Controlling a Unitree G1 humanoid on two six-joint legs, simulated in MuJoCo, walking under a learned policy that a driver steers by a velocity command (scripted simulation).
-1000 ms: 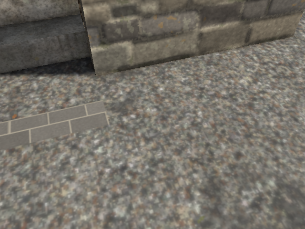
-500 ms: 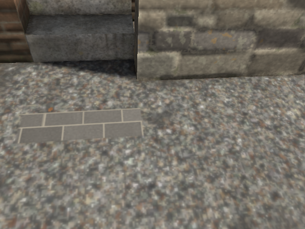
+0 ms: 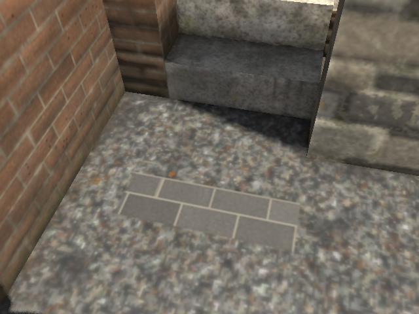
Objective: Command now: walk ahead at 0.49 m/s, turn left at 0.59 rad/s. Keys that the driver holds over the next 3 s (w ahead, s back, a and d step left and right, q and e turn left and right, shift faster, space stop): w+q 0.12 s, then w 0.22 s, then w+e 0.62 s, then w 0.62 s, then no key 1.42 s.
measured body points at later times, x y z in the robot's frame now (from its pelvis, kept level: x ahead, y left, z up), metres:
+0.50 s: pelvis +0.27 +0.07 +0.00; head +0.30 +0.08 +0.45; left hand +0.29 +0.33 -0.14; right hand +0.37 -0.18 -0.13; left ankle +0.26 +0.13 -0.74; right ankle +0.29 -0.08 -0.66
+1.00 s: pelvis +0.56 +0.03 -0.01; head +0.59 +0.02 +0.44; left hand +0.67 +0.30 -0.13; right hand +0.63 -0.23 -0.14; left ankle +0.53 +0.19 -0.66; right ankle +0.59 -0.01 -0.74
